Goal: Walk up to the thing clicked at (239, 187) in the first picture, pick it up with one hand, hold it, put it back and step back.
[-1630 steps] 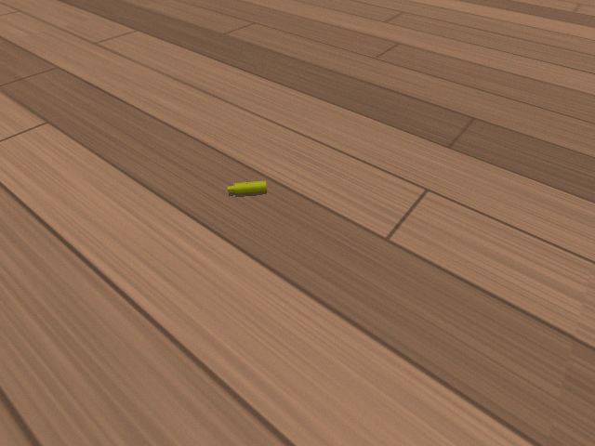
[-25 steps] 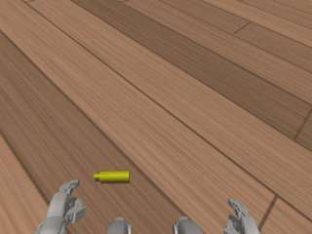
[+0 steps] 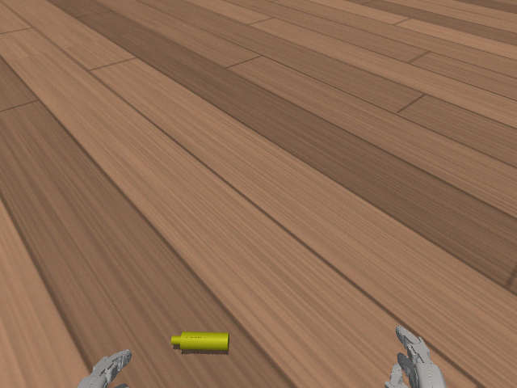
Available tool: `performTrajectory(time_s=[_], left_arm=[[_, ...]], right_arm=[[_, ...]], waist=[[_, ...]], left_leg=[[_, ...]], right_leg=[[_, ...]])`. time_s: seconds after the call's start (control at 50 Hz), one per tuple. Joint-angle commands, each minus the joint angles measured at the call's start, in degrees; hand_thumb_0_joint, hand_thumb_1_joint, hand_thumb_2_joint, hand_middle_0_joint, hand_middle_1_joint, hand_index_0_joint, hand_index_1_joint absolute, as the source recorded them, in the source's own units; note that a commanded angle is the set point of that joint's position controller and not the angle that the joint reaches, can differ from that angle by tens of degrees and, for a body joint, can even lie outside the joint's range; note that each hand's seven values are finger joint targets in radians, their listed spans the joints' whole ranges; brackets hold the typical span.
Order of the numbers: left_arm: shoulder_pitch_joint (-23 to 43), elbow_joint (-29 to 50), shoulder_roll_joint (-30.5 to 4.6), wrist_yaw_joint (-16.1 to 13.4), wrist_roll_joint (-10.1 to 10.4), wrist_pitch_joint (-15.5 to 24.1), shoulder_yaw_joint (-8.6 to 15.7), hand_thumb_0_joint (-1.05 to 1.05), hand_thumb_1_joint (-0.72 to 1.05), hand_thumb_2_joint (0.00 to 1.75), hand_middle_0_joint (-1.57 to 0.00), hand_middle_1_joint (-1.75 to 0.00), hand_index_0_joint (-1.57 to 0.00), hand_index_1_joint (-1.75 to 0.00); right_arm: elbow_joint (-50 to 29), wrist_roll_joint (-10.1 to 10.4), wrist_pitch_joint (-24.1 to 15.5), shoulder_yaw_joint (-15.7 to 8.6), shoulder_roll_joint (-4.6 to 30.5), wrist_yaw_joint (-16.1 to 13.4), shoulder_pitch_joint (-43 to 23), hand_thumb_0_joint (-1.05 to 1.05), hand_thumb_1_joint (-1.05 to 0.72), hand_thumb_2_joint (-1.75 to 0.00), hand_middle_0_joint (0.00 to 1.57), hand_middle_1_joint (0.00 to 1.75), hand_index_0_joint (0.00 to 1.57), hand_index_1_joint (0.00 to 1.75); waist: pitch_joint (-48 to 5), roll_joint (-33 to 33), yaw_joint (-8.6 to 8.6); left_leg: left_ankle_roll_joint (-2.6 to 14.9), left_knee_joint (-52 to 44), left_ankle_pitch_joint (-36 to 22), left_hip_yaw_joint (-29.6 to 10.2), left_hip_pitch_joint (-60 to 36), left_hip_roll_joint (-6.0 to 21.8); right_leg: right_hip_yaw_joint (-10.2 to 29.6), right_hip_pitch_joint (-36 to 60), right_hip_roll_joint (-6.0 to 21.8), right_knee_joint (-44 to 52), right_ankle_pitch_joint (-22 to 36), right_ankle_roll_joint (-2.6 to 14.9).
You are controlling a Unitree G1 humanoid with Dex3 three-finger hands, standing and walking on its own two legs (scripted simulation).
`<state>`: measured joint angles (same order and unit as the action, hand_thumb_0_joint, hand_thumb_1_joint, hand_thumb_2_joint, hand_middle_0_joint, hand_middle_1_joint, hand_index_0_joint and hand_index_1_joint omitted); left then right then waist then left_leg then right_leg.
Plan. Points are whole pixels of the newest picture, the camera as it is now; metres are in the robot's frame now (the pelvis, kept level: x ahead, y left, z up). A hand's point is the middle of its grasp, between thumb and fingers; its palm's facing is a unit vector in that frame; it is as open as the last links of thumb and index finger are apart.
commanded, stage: home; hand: left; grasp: from above
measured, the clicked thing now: (200, 340) +0.49 +0.19 -0.69
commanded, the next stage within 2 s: stand in 1.82 s
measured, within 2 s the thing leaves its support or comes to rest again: neither
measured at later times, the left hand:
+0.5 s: hand out of the picture +0.16 +0.18 -0.05, palm faces +0.04 -0.98 -0.20, open 7.4 cm
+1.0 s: hand out of the picture +0.16 +0.18 -0.05, palm faces +0.04 -0.98 -0.20, open 7.4 cm
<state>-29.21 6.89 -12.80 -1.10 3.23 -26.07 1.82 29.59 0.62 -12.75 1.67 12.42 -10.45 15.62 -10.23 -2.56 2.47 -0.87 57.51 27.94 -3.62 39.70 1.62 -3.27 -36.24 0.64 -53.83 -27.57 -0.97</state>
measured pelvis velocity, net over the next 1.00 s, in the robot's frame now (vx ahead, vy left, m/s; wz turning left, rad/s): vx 0.00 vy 0.00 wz -0.01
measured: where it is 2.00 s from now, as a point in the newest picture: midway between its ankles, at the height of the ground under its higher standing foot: outside the picture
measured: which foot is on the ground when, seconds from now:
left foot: down 0.00-1.00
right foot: down 0.00-1.00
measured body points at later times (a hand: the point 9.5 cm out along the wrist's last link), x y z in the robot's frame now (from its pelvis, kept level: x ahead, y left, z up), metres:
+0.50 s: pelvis +0.00 +0.00 +0.00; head +0.01 +0.01 +0.45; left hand +0.15 +0.23 -0.03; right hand +0.15 -0.25 -0.07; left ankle +0.01 +0.12 -0.68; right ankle -0.01 -0.13 -0.68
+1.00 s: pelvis +0.00 +0.00 +0.00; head +0.02 +0.00 +0.45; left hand +0.16 +0.23 -0.03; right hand +0.16 -0.25 -0.06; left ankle +0.01 +0.12 -0.68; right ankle -0.01 -0.13 -0.68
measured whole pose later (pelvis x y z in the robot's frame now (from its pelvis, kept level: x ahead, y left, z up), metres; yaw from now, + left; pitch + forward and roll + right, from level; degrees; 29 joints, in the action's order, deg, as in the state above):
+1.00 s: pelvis +0.00 +0.00 +0.00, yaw +0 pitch +10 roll -3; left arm -28.8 7.7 -13.0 -1.1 3.1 -25.7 1.7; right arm 31.0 0.5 -13.5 1.6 12.4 -10.4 16.3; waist -9.2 -2.3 2.3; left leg -1.0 58.2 28.3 -3.5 40.2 1.9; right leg -3.1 -36.9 0.4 -54.5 -27.9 -0.9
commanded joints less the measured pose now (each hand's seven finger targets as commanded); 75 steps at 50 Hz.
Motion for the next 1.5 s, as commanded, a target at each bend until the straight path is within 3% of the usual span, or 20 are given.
performTrajectory(time_s=[0.0, 0.24, 0.36, 0.48, 0.56, 0.7, 0.88, 0.96, 1.04, 1.06, 1.08, 1.1, 1.12, 1.24, 1.34, 1.36, 1.38, 1.4, 1.42, 1.48], left_arm=[[2.4, 11.7, -6.0, -0.4, -0.7, 3.0, 3.9, 0.00, 0.90, 0.90, -0.20, -0.30, -0.20, -0.30], [2.0, 11.3, -5.9, -0.7, -0.7, 3.0, 3.5, 0.00, 0.90, 0.90, -0.20, -0.30, -0.20, -0.30], [1.2, 11.5, -5.9, -0.8, -0.5, 3.0, 3.6, 0.00, 0.90, 0.90, -0.20, -0.30, -0.20, -0.30], [2.3, 11.5, -6.1, -0.6, -0.6, 3.0, 3.2, 0.00, 0.90, 0.90, -0.20, -0.30, -0.20, -0.30], [1.3, 11.1, -5.9, -0.5, -0.6, 3.1, 3.2, 0.00, 0.90, 0.90, -0.20, -0.30, -0.20, -0.30], [2.3, 10.3, -5.7, -0.3, -0.4, 2.7, 3.2, 0.00, 0.90, 0.90, -0.20, -0.30, -0.20, -0.30], [1.9, 11.6, -6.4, -0.4, -0.6, 3.0, 3.7, 0.00, 0.90, 0.90, -0.20, -0.30, -0.20, -0.30], [1.5, 11.5, -6.0, -0.5, -0.5, 3.1, 3.2, 0.00, 0.90, 0.90, -0.20, -0.30, -0.20, -0.30], [1.1, 11.8, -6.9, -0.7, -0.5, 3.3, 4.2, 0.00, 0.90, 0.90, -0.20, -0.30, -0.20, -0.30], [0.9, 11.3, -5.5, -0.5, -0.6, 3.2, 2.6, 0.00, 0.90, 0.90, -0.20, -0.30, -0.20, -0.30], [0.8, 11.5, -6.7, -0.6, -0.5, 3.3, 4.0, 0.00, 0.90, 0.90, -0.20, -0.30, -0.20, -0.30], [1.5, 11.7, -5.6, -0.5, -0.7, 3.2, 2.3, 0.00, 0.90, 0.90, -0.20, -0.30, -0.20, -0.30], [1.4, 11.6, -6.1, -0.5, -0.5, 3.2, 3.3, 0.00, 0.90, 0.90, -0.20, -0.30, -0.20, -0.30], [1.2, 11.0, -6.5, -0.4, -0.5, 3.0, 3.4, 0.00, 0.90, 0.90, -0.20, -0.30, -0.20, -0.30], [0.9, 11.6, -6.2, -0.6, -0.2, 3.2, 3.6, 0.00, 0.90, 0.90, -0.20, -0.30, -0.20, -0.30], [1.6, 11.3, -5.9, -0.4, -0.2, 3.3, 3.1, 0.00, 0.90, 0.90, -0.20, -0.30, -0.20, -0.30], [0.9, 11.3, -6.2, -0.5, -0.1, 3.2, 3.6, 0.00, 0.90, 0.90, -0.20, -0.30, -0.20, -0.30], [2.1, 11.9, -5.5, -0.4, -0.1, 3.3, 2.5, 0.00, 0.90, 0.90, -0.20, -0.30, -0.20, -0.30], [1.1, 11.3, -6.1, -0.5, -0.1, 3.3, 3.7, 0.00, 0.90, 0.90, -0.20, -0.30, -0.20, -0.30], [0.9, 11.3, -6.3, -0.6, -0.4, 3.4, 3.7, 0.00, 0.90, 0.90, -0.20, -0.30, -0.20, -0.30]], right_arm=[[-8.5, -0.3, -3.7, -2.9, 7.2, -0.6, -2.4, 0.00, -0.90, -0.90, 0.20, 0.30, 0.20, 0.30], [-8.3, -0.3, -3.9, -2.6, 7.1, -0.5, -3.6, 0.00, -0.90, -0.90, 0.20, 0.30, 0.20, 0.30], [-8.2, -0.2, -4.0, -2.7, 7.0, -0.6, -3.1, 0.00, -0.90, -0.90, 0.20, 0.30, 0.20, 0.30], [-7.9, -0.1, -4.2, -2.7, 7.3, -0.7, -3.1, 0.00, -0.90, -0.90, 0.20, 0.30, 0.20, 0.30], [-7.8, -0.2, -4.1, -2.9, 7.4, -0.6, -2.9, 0.00, -0.90, -0.90, 0.20, 0.30, 0.20, 0.30], [-8.0, -0.1, -4.3, -2.8, 7.5, -0.6, -3.5, 0.00, -0.90, -0.90, 0.20, 0.30, 0.20, 0.30], [-8.0, -0.2, -4.4, -3.0, 7.4, -0.7, -2.7, 0.00, -0.90, -0.90, 0.20, 0.30, 0.20, 0.30], [-7.9, -0.1, -4.2, -2.9, 7.3, -0.8, -2.9, 0.00, -0.90, -0.90, 0.20, 0.30, 0.20, 0.30], [-7.7, -0.2, -4.1, -3.1, 7.3, -0.8, -2.6, 0.00, -0.90, -0.90, 0.20, 0.30, 0.20, 0.30], [-7.7, -0.1, -4.0, -2.8, 7.1, -0.7, -2.8, 0.00, -0.90, -0.90, 0.20, 0.30, 0.20, 0.30], [-7.7, -0.2, -4.0, -3.2, 7.5, -0.8, -2.6, 0.00, -0.90, -0.90, 0.20, 0.30, 0.20, 0.30], [-7.6, -0.2, -3.9, -2.9, 7.2, -0.7, -2.8, 0.00, -0.90, -0.90, 0.20, 0.30, 0.20, 0.30], [-7.8, -0.2, -3.8, -3.0, 7.3, -0.6, -3.1, 0.00, -0.90, -0.90, 0.20, 0.30, 0.20, 0.30], [-7.6, -0.2, -3.6, -3.3, 7.8, -0.5, -3.0, 0.00, -0.90, -0.90, 0.20, 0.30, 0.20, 0.30], [-8.2, -0.1, -3.4, -3.1, 7.3, -0.2, -2.8, 0.00, -0.90, -0.90, 0.20, 0.30, 0.20, 0.30], [-7.9, -0.2, -3.4, -3.4, 7.6, -0.3, -2.4, 0.00, -0.90, -0.90, 0.20, 0.30, 0.20, 0.30], [-8.1, -0.2, -3.5, -3.2, 7.4, -0.3, -2.7, 0.00, -0.90, -0.90, 0.20, 0.30, 0.20, 0.30], [-8.2, -0.2, -3.5, -3.1, 7.3, -0.3, -2.7, 0.00, -0.90, -0.90, 0.20, 0.30, 0.20, 0.30], [-8.2, -0.2, -3.4, -3.3, 7.4, -0.4, -2.6, 0.00, -0.90, -0.90, 0.20, 0.30, 0.20, 0.30], [-8.1, -0.2, -3.4, -3.3, 7.4, -0.4, -2.6, 0.00, -0.90, -0.90, 0.20, 0.30, 0.20, 0.30]], waist=[[-4.1, -0.7, 0.30], [-2.6, 0.0, -0.45], [-3.8, 0.3, -0.42], [-2.8, -0.8, -0.12], [-3.9, -1.2, -0.29], [-0.4, 0.0, -0.27], [-4.9, 0.0, -0.04], [-3.5, 0.5, 0.02], [-4.9, 0.1, -0.24], [-4.0, 0.1, -0.33], [-4.6, -0.2, -0.38], [-4.1, -1.1, 0.00], [-3.3, -0.8, -0.54], [-2.8, -1.2, -0.22], [-5.1, -0.2, -0.38], [-4.3, 0.0, 0.36], [-4.5, 0.4, -0.15], [-4.9, -0.2, 0.51], [-5.1, 0.4, 0.05], [-5.2, 0.4, -0.07]], left_leg=[[1.51, -8.5, -15.1, 1.6, -7.2, -1.9], [1.72, -9.1, -10.4, 1.5, -5.1, -2.1], [1.67, -8.5, -12.4, 1.5, -5.5, -1.9], [1.58, -9.6, -10.1, 1.0, -5.7, -1.6], [1.24, -9.5, -12.4, 0.6, -6.2, -1.4], [1.50, -10.5, -7.1, 0.7, -4.5, -1.3], [1.66, -7.9, -12.8, 1.7, -6.2, -1.7], [1.65, -8.4, -12.2, 1.5, -6.1, -1.5], [1.66, -7.6, -14.5, 1.4, -6.2, -1.7], [1.54, -7.9, -15.1, 1.4, -6.0, -1.6], [1.53, -7.7, -15.4, 1.5, -6.3, -1.5], [1.35, -8.3, -15.7, 1.2, -6.8, -1.4], [1.35, -8.4, -14.8, 1.1, -6.0, -1.4], [1.20, -9.2, -13.6, 0.5, -6.4, -1.2], [1.33, -8.0, -16.5, 0.8, -6.5, -1.3], [1.41, -7.9, -16.0, 0.8, -6.6, -1.3], [1.47, -7.8, -16.4, 1.0, -6.6, -1.3], [1.49, -7.5, -16.5, 1.2, -6.7, -1.4], [1.55, -7.2, -16.5, 1.3, -6.6, -1.4], [1.49, -7.4, -16.3, 1.2, -6.5, -1.4]], right_leg=[[-0.7, 2.5, -1.7, 8.3, 14.2, 0.77], [-0.7, 2.1, -1.7, 9.2, 10.4, 0.64], [-0.6, 2.4, -1.7, 8.7, 11.9, 0.72], [-0.8, 1.5, -2.0, 8.5, 9.8, 0.80], [-1.0, 1.9, -2.1, 7.7, 11.2, 1.13], [-1.0, 0.3, -2.1, 8.9, 6.7, 0.86], [-0.1, 2.4, -1.6, 8.3, 12.3, 0.69], [-0.4, 1.9, -1.8, 8.5, 11.6, 0.66], [-0.3, 2.8, -1.6, 8.0, 14.0, 0.63], [-0.5, 2.8, -1.7, 7.8, 14.4, 0.74], [-0.3, 2.8, -1.8, 7.7, 14.6, 0.80], [-0.6, 2.3, -1.9, 7.4, 14.6, 0.86], [-0.7, 2.4, -1.8, 7.8, 13.7, 0.91], [-0.8, 1.8, -2.0, 7.4, 12.2, 1.05], [-0.7, 3.1, -1.9, 7.3, 15.0, 0.95], [-0.7, 2.5, -2.0, 7.2, 14.9, 0.82], [-0.7, 2.8, -1.9, 7.4, 15.3, 0.75], [-0.5, 2.4, -1.8, 7.5, 15.8, 0.65], [-0.4, 2.7, -1.8, 7.6, 15.8, 0.58], [-0.5, 2.7, -1.8, 7.4, 15.5, 0.69]])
